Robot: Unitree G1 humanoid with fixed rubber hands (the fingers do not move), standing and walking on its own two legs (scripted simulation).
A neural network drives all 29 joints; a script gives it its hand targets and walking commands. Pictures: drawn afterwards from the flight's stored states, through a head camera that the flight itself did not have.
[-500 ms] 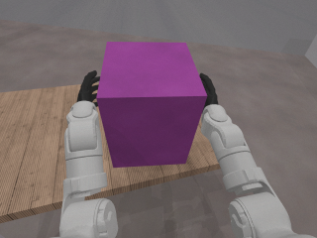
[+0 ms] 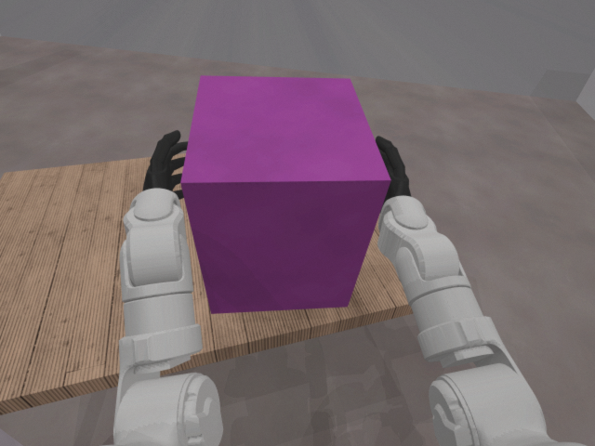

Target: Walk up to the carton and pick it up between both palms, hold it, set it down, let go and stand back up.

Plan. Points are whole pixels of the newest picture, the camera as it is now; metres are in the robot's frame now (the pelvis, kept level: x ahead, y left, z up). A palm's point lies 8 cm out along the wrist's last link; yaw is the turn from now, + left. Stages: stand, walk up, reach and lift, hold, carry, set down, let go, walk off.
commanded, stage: hold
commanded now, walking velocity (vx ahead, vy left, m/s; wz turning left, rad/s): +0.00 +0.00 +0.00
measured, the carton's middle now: (279, 199) +0.39 +0.02 +0.17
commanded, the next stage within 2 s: none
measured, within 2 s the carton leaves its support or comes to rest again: neither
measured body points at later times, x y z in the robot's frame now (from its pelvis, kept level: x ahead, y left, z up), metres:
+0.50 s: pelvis +0.01 +0.00 +0.00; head -0.05 +0.03 +0.44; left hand +0.37 +0.16 +0.21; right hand +0.37 -0.13 +0.20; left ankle +0.02 +0.13 -0.75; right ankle +0.03 -0.12 -0.75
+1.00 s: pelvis +0.01 +0.00 +0.00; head -0.04 +0.02 +0.45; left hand +0.38 +0.15 +0.21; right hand +0.38 -0.14 +0.20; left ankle +0.02 +0.13 -0.75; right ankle +0.03 -0.12 -0.75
